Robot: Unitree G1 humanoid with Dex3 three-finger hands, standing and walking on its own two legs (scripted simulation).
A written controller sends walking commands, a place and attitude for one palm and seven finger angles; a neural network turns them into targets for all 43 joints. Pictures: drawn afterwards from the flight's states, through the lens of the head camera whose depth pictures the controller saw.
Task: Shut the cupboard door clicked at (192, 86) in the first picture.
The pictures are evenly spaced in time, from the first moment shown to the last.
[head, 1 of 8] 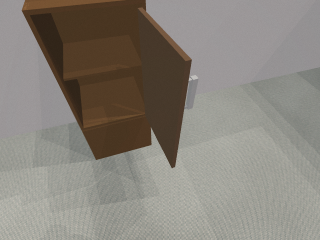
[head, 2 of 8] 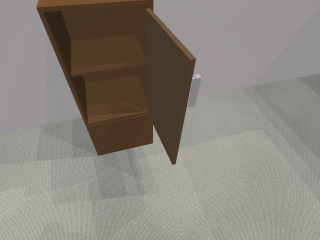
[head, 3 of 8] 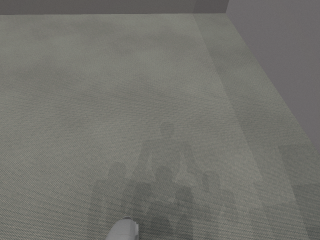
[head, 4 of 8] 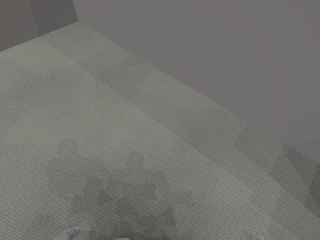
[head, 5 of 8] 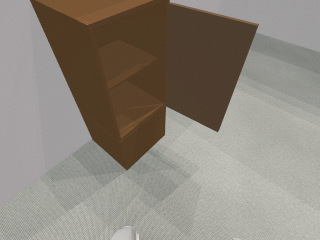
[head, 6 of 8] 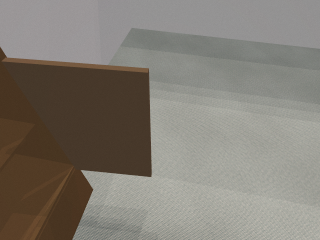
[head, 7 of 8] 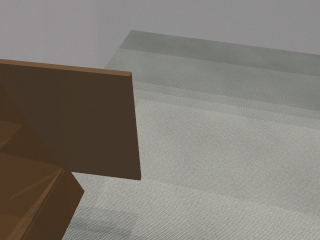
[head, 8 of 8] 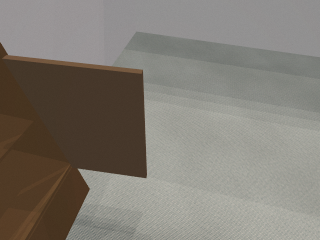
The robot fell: no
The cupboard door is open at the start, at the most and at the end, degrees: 95 95 95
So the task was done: no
